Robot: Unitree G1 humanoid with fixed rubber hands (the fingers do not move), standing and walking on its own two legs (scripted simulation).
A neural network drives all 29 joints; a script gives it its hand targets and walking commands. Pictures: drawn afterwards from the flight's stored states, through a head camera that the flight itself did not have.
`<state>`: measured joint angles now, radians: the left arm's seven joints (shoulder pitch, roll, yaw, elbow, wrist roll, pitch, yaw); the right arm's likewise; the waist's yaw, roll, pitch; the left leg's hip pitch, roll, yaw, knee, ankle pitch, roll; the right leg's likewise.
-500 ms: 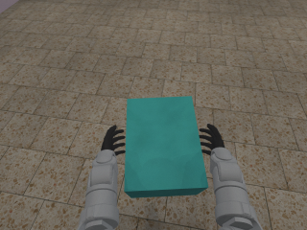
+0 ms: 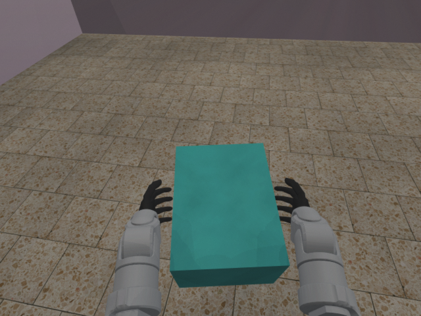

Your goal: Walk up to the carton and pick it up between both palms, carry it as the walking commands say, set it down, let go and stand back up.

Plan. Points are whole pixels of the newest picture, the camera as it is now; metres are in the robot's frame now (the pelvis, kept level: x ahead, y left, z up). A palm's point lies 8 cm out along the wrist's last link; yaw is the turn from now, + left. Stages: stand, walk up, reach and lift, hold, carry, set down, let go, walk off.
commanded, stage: reach and lift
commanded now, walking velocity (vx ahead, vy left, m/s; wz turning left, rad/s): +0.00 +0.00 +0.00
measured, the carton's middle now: (222, 212) +0.36 -0.02 -0.03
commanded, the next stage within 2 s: hold in 1.14 s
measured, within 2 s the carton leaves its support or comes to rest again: neither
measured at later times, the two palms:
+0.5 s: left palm (144, 220) +0.30 +0.14 +0.05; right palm (296, 211) +0.30 -0.16 +0.05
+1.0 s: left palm (143, 223) +0.29 +0.14 +0.05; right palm (298, 215) +0.29 -0.16 +0.05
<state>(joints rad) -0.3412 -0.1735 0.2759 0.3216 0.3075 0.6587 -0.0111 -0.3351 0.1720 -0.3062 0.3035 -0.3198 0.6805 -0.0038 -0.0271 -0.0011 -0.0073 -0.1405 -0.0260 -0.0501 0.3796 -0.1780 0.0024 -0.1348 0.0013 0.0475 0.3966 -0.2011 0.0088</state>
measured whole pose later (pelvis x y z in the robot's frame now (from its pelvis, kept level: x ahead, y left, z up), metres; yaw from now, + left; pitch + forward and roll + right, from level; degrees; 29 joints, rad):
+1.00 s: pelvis +0.00 +0.00 +0.00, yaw -1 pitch -7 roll +0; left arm -0.28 -0.16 0.25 0.26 0.31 0.75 -0.01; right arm -0.30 0.16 -0.24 0.27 -0.31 0.75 0.01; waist -0.01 -0.01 0.01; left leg -0.05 -0.02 -0.05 0.33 -0.16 0.00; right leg -0.05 0.01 0.05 0.35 -0.19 0.00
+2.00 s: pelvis +0.00 +0.00 +0.00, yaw -1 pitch -7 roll +0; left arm -0.26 -0.15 0.22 0.23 0.29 0.76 -0.01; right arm -0.27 0.15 -0.21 0.24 -0.30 0.76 0.01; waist -0.01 -0.01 0.01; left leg -0.06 -0.02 -0.05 0.34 -0.16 0.00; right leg -0.06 0.01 0.06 0.36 -0.19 0.00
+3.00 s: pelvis +0.14 -0.10 -0.01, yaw -6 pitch +4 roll +0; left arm -0.30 -0.16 0.13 -0.21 0.14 1.21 0.24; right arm -0.29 0.16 -0.12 -0.22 -0.08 1.22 -0.26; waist 0.00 -0.01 -0.10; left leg -0.43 0.05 0.22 0.47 -0.20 0.00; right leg -0.10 0.06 -0.08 0.35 -0.32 -0.08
